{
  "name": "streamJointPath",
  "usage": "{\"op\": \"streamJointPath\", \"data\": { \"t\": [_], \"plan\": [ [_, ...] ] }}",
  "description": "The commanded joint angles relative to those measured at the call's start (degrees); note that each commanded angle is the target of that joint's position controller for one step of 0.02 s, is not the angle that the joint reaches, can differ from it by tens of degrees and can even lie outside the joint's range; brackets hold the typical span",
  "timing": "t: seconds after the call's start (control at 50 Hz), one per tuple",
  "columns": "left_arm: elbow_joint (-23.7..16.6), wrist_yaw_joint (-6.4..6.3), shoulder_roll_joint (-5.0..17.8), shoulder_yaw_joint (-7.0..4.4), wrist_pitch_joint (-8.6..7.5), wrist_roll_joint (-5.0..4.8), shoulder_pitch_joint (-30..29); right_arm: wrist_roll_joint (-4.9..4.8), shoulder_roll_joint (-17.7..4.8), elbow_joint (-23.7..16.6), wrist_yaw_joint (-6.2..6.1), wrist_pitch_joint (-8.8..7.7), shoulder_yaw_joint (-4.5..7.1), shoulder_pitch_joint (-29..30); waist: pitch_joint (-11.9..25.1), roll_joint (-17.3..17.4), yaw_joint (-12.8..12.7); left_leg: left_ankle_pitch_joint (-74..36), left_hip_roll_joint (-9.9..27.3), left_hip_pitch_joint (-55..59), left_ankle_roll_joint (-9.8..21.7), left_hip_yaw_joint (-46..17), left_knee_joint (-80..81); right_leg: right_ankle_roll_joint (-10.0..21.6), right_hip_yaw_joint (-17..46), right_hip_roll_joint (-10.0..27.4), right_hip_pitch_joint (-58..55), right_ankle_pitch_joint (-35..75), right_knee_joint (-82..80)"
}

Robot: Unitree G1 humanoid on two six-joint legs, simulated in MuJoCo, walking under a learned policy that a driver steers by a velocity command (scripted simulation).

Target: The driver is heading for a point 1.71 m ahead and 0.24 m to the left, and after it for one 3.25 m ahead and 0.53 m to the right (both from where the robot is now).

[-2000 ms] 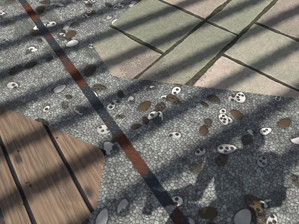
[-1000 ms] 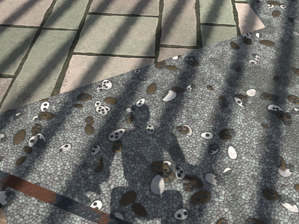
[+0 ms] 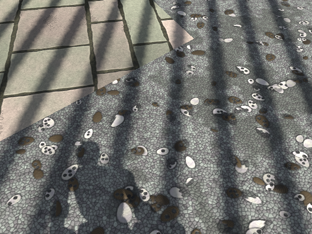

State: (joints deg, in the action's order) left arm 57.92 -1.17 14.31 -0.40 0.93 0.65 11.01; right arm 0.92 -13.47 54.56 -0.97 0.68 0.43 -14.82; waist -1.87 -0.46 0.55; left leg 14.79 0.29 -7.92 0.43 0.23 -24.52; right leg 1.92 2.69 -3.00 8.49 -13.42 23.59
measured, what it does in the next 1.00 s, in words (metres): steps on the spot: left foot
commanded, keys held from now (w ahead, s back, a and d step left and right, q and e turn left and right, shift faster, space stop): w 0.06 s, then no key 0.94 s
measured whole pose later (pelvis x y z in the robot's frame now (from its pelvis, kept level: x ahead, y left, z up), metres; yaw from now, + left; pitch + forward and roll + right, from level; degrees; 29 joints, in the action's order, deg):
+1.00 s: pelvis +0.08 +0.00 +0.00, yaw +0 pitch -2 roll +0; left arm 66.9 -3.2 9.6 0.4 0.1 0.5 15.0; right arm 0.6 -9.1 65.1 -2.9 0.0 -0.3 -15.3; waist -2.7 -0.2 0.4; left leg 14.7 -1.0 -6.6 1.5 1.6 -22.9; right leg 1.5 -0.4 -1.5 2.3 -16.5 20.4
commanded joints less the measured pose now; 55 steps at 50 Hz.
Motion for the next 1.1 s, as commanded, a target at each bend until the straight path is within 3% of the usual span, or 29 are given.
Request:
{"op": "streamJointPath", "data": {
  "t": [0.02,0.06,0.08,0.1,0.12,0.14,0.16,0.18,0.2,0.22,0.24,0.26,0.34,0.38,0.42,0.44,0.46,0.48,0.52,0.6,1.1],
  "plan": [
    [-1.3,0.19,6.2,-1.66,0.0,0.69,-0.5,0.32,-9.2,-0.9,-0.02,0.26,2.38,-2.8,-3.8,4.7,1.0,27.0,5.8,-4.2,5.6,-10.3,8.5,3.3,2.6,1.2,8.8,-19.6,1.5],
    [-2.7,0.92,3.6,-1.18,-0.55,1.12,-2.7,0.24,-10.5,0.7,-0.02,0.35,3.12,-6.7,-7.2,9.7,2.3,35.1,13.1,-2.7,10.1,-20.7,15.4,2.7,-2.7,-0.6,15.6,-15.3,10.8],
    [-3.1,0.98,2.6,-0.84,-1.16,1.54,-3.4,0.22,-9.7,1.1,-0.21,0.07,3.14,-6.6,-8.6,9.5,2.2,29.7,16.4,-3.8,11.7,-23.5,17.1,2.2,-3.7,1.1,16.0,-9.7,14.5],
    [-2.8,0.94,2.6,-0.81,-1.75,1.18,-2.6,0.53,-8.6,0.9,-0.29,-0.34,2.91,-5.3,-7.4,7.5,1.4,22.0,16.2,-3.5,11.7,-22.4,16.9,2.0,-3.1,2.0,15.3,-9.6,15.5],
    [-2.2,0.93,2.3,-0.65,-2.26,0.85,-0.8,0.66,-8.6,0.6,-0.3,-0.7,2.91,-3.5,-5.7,6.5,0.3,15.2,14.7,-2.9,10.9,-19.2,15.3,2.1,-3.1,2.2,13.3,-10.3,13.5],
    [-1.2,0.8,1.3,-0.34,-2.74,0.65,2.2,0.42,-8.9,0.7,-0.23,-0.9,2.92,-1.5,-5.1,7.8,-1.7,8.6,13.2,-5.0,9.9,-15.6,12.0,2.7,-4.0,2.3,7.8,-8.1,7.2],
    [0.4,0.41,1.4,-0.41,-3.03,0.42,5.0,0.03,-7.5,0.9,-0.1,-0.97,2.61,-0.5,-4.3,7.2,-2.9,2.6,10.3,-7.7,8.0,-11.7,8.4,2.9,-5.1,0.7,0.9,-3.4,1.8],
    [1.3,-0.1,2.6,-0.7,-3.23,0.55,6.9,0.08,-6.1,1.2,-0.1,-1.13,2.23,-0.7,-3.6,5.2,-3.3,-0.6,7.7,-10.1,5.9,-8.7,4.0,2.7,-2.2,1.2,-4.1,-0.4,-2.1],
    [1.7,-0.61,6.2,-1.27,-3.56,0.96,9.2,-0.01,-4.0,0.5,-0.01,-1.32,1.64,-0.7,-2.1,-1.9,-3.2,0.0,3.5,-13.0,3.4,-3.7,-3.4,3.6,8.5,8.8,-7.1,0.1,-7.1],
    [2.5,-0.7,10.1,-2.07,-3.17,0.14,11.1,-0.16,-1.7,-0.1,-0.14,-1.11,0.95,-1.9,-1.4,-9.5,-2.3,8.2,-1.5,-15.0,1.5,1.4,-9.3,7.8,18.1,16.2,-6.5,3.5,-9.5],
    [2.9,-0.73,7.2,-1.17,-2.93,0.4,11.1,-0.03,-3.7,0.4,-0.49,-0.68,1.35,-1.7,-2.7,-8.6,-2.4,13.7,-0.3,-14.4,1.6,0.6,-12.1,10.8,20.2,19.7,-5.0,11.8,-8.9],
    [2.7,-0.8,4.6,-0.37,-3.12,0.82,10.1,-0.2,-3.5,0.9,-0.7,-0.45,1.32,-1.4,-3.3,-6.9,-2.0,15.3,0.0,-14.8,1.6,-0.3,-14.6,11.6,18.4,19.5,-5.3,20.3,-8.0],
    [2.6,-1.76,2.9,1.02,-3.39,0.57,5.8,-0.82,-1.1,3.2,-0.73,-0.45,0.42,-3.7,1.7,-5.7,1.1,7.4,1.0,-6.7,0.9,-0.2,-9.3,7.8,7.2,14.5,-6.4,42.3,-4.3],
    [3.1,-1.74,2.6,1.23,-2.9,-0.15,4.8,-0.94,-0.7,4.8,-1.08,-0.37,0.04,-5.4,2.7,-4.9,2.4,-4.7,0.8,0.8,0.6,0.9,0.1,5.0,3.3,11.5,-3.7,39.2,-2.2],
    [3.5,-1.47,3.4,0.77,-2.64,-0.62,6.8,-0.03,-3.6,4.9,-1.29,-0.48,0.3,-4.5,2.0,-2.5,0.8,-17.0,5.1,6.6,1.0,-3.5,2.6,2.2,3.0,8.4,1.7,18.0,-3.5],
    [4.3,-1.37,2.4,0.54,-2.31,-0.62,9.0,-0.13,-5.3,5.0,-1.12,-0.4,0.56,-3.1,-1.1,1.5,-1.0,-20.2,6.0,3.7,1.9,-4.2,0.2,2.1,2.3,6.2,2.3,11.6,-5.7],
    [5.4,-1.57,1.2,0.75,-2.02,-0.24,9.9,-0.3,-4.1,5.2,-1.0,-0.31,0.43,-2.0,-3.1,3.7,-0.7,-19.9,6.1,1.6,2.3,-4.2,-0.2,2.0,2.0,6.1,1.1,11.6,-5.8],
    [5.9,-1.78,1.0,0.64,-1.89,-0.02,9.4,-0.36,-2.5,5.4,-1.04,-0.41,0.11,-2.1,-3.7,3.6,-0.1,-20.2,5.8,0.8,2.1,-4.1,0.3,1.6,2.0,6.3,-0.2,14.1,-4.8],
    [6.0,-1.78,1.6,0.25,-1.92,-0.13,9.1,-0.44,-2.0,6.1,-1.53,-0.77,-0.01,-2.7,-1.6,3.3,-0.1,-23.8,5.7,1.5,2.1,-4.0,0.8,1.5,1.9,7.1,-3.1,21.2,-3.3],
    [6.7,-1.8,0.6,0.11,-1.83,-0.31,8.6,-0.65,-1.9,6.9,-1.93,-1.14,0.09,-2.5,0.6,1.6,-0.4,-25.9,5.9,3.2,2.5,-3.9,1.0,1.3,1.6,7.5,-5.2,22.7,-3.3],
    [9.3,-2.1,-1.0,0.52,-1.06,-0.09,9.2,-0.31,0.1,10.7,-1.95,-0.8,-0.18,-4.7,-2.6,0.7,-0.3,-16.3,5.2,0.8,2.6,-4.4,4.6,0.8,1.6,7.9,-2.6,12.0,-5.6]
  ]
}}
Keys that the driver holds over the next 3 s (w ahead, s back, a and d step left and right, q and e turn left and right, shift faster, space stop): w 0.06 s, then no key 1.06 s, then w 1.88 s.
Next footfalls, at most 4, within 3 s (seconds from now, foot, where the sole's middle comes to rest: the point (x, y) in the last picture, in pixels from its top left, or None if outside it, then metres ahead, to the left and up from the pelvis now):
0.42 left None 0.10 0.10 -0.78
1.46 left None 0.18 0.13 -0.78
1.94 right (160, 233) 0.53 0.00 -0.78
2.50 left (123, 171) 0.84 0.17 -0.78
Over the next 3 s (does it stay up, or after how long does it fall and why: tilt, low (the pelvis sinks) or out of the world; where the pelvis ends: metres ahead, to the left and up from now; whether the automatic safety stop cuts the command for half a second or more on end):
stays up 0.94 0.09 -0.01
